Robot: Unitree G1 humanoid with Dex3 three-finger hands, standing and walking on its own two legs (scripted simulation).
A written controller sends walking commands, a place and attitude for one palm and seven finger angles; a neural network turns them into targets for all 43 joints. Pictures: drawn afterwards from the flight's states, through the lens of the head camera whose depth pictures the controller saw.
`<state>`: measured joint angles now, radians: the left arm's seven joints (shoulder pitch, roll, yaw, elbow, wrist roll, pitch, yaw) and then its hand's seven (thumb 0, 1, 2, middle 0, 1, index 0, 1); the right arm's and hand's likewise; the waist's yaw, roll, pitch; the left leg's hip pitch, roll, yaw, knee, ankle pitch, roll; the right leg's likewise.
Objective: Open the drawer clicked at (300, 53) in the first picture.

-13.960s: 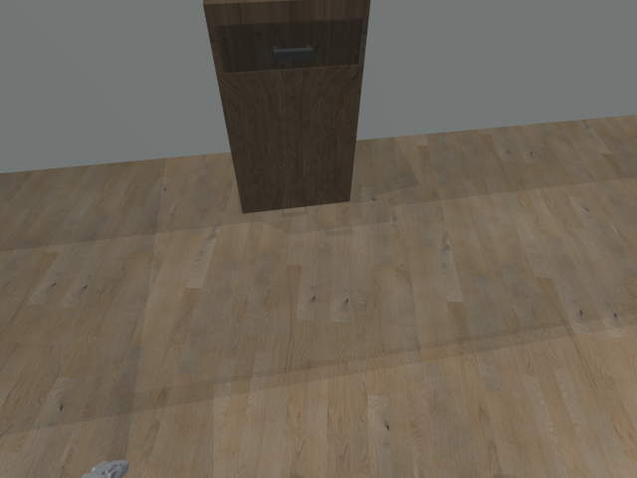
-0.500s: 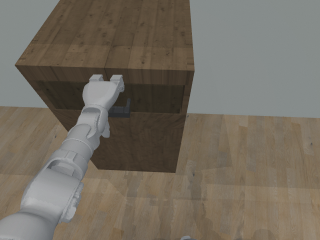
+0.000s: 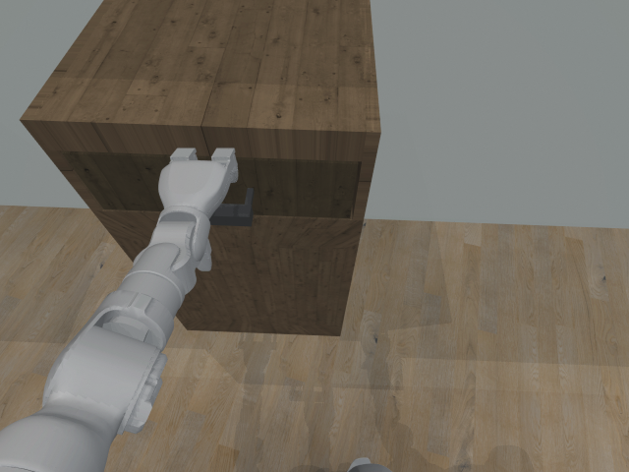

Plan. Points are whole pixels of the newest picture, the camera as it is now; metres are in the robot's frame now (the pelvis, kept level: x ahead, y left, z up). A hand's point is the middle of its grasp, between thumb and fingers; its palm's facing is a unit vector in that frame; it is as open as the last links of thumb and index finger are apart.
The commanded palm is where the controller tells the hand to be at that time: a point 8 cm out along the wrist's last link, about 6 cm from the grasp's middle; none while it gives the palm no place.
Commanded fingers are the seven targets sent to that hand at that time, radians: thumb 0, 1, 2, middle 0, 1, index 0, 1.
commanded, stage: lower the fingers behind the handle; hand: left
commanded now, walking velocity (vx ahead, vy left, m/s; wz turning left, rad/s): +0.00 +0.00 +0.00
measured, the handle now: (215, 203) +0.52 +0.14 -0.02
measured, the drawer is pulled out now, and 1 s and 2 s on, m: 0.00 0.00 0.00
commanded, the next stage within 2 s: close the thumb around the handle in 1.28 s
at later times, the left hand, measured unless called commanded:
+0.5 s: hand (212, 216) +0.48 +0.13 +0.00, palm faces +0.00 -0.02 -1.00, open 13.6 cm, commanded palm +0.46 +0.15 +0.04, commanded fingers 0.00 -0.50 0.30 -0.30 -1.20 -0.30 -1.20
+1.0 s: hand (209, 234) +0.48 +0.15 -0.05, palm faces +0.01 -0.02 -1.00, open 13.7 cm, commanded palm +0.46 +0.14 +0.01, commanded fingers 0.00 -0.50 0.30 -0.30 -1.20 -0.30 -1.20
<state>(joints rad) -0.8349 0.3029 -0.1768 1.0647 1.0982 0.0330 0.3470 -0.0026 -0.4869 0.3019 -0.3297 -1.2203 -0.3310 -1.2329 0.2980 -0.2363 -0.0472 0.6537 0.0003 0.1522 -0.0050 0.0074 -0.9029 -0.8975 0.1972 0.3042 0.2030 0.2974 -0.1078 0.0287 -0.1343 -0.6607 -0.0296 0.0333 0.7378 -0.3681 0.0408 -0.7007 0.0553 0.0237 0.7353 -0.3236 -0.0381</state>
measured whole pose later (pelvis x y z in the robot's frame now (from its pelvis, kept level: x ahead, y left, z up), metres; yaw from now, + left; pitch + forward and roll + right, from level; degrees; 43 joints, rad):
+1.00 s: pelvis -0.02 +0.01 -0.05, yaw +1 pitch +25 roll -2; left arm -0.90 0.33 -0.15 1.13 1.13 0.01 0.49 0.00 -0.49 0.30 -0.33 -1.21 -0.33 -1.22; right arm 0.35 -0.23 -0.05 0.71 -0.04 0.13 0.00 0.01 -0.90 -0.90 0.20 0.30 0.20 0.30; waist -0.15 0.05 -0.18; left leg -1.02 -0.03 0.01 1.05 -0.47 0.06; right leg -1.03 0.05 -0.01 1.01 -0.41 -0.02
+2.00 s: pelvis +0.00 +0.00 -0.03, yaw +0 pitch +23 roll -1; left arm -0.80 0.31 -0.14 1.08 1.13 0.00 0.46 -0.01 0.68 0.81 -0.39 -1.33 -0.41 -1.33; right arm 0.30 -0.23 -0.06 0.68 -0.03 0.17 0.00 0.01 -0.90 -0.90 0.20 0.30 0.20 0.30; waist -0.12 0.05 -0.18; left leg -0.90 -0.02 0.02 0.97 -0.47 0.04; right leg -0.93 0.06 0.00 0.95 -0.42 -0.04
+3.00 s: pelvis +0.01 +0.01 -0.02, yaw +0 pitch +17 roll +0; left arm -0.42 0.23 -0.21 0.76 1.16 0.00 0.49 0.01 0.69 0.82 -0.32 -1.35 -0.42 -1.35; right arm 0.19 -0.21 -0.06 0.62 -0.01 0.21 0.00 0.01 -0.90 -0.90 0.20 0.30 0.20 0.30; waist -0.02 0.03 -0.18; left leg -0.73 -0.03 0.04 0.89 -0.47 0.05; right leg -0.77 0.06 0.02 0.88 -0.42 -0.03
